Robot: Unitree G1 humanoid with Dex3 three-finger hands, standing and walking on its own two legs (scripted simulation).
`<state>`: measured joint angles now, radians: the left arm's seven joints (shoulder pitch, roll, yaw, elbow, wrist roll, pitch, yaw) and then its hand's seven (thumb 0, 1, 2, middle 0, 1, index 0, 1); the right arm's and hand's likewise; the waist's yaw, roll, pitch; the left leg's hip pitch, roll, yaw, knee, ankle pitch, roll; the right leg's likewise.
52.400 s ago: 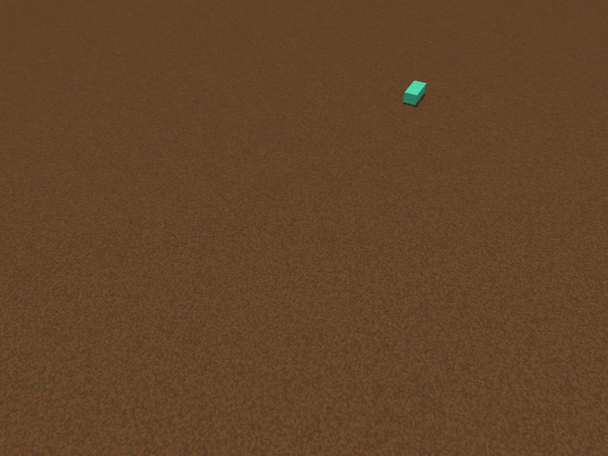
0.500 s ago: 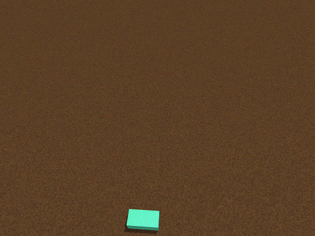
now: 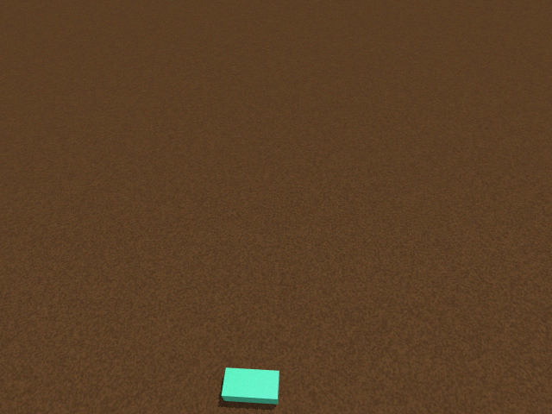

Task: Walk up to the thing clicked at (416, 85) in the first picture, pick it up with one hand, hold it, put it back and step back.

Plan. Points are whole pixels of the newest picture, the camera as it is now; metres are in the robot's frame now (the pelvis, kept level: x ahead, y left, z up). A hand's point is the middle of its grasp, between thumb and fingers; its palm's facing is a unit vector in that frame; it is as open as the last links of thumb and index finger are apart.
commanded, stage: stand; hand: left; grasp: from above
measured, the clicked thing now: (251, 385) +0.36 +0.15 -0.75
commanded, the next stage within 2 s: step back in 1.46 s
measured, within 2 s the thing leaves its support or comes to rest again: neither
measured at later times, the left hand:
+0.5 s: hand out of the picture +0.08 +0.24 -0.16, palm faces +0.02 -0.94 -0.34, open 7.4 cm
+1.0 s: hand out of the picture +0.09 +0.24 -0.16, palm faces +0.01 -0.94 -0.34, open 7.4 cm
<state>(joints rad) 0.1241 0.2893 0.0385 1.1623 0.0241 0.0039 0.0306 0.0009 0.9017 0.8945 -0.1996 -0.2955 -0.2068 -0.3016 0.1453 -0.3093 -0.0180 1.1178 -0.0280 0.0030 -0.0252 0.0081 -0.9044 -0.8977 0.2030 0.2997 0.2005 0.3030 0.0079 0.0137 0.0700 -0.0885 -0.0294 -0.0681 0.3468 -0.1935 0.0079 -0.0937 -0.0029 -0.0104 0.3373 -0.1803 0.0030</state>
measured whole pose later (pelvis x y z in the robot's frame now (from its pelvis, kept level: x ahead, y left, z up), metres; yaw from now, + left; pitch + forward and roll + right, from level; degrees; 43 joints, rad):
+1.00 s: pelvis +0.01 -0.01 +0.00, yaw +0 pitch -3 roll +0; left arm 0.10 0.31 0.03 1.15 0.01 0.00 0.01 0.00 0.90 0.89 -0.20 -0.30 -0.21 -0.30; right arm 0.12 -0.33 0.00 1.13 -0.02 -0.01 -0.01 0.01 -0.90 -0.90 0.20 0.30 0.20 0.30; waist 0.00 0.01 0.06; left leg -0.07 -0.02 -0.06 0.31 -0.19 0.00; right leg -0.09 0.01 0.00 0.31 -0.18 -0.01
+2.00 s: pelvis -0.09 +0.06 -0.01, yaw -3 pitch -1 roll -1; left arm 0.09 0.40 0.06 0.87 0.01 0.07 0.03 0.00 0.90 0.89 -0.20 -0.30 -0.21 -0.30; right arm 0.16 -0.34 -0.05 0.90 -0.03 0.03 -0.02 0.01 -0.90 -0.90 0.21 0.30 0.20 0.30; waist -0.03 -0.05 0.20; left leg -0.27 -0.03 0.03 0.55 -0.25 0.06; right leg -0.43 0.12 0.16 1.10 -0.50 0.01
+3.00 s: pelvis -0.39 +0.02 -0.03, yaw -7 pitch -2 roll +1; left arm 0.20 0.36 0.07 0.84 0.04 0.05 -0.01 0.00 0.90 0.89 -0.20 -0.30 -0.21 -0.30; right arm 0.12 -0.42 -0.06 0.83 -0.01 0.06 -0.03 0.01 -0.90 -0.90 0.20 0.30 0.20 0.30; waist 0.02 0.03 0.17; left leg -0.52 -0.05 -0.13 0.99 -0.47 -0.01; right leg -0.29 0.01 0.05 0.70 -0.36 -0.02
